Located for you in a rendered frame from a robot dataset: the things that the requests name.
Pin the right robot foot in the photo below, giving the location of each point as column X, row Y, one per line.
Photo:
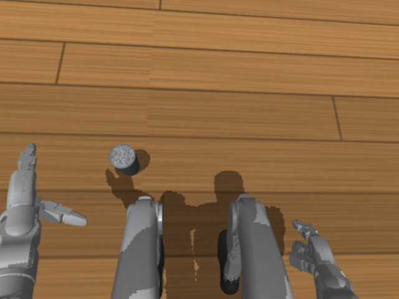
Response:
column 228, row 287

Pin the left robot hand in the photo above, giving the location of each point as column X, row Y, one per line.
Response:
column 22, row 192

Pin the left robot arm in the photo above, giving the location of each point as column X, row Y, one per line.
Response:
column 20, row 234

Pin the cup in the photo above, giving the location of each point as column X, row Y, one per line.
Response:
column 124, row 158

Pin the right robot arm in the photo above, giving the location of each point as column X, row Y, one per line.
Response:
column 331, row 283

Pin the right robot hand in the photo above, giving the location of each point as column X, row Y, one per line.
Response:
column 306, row 257

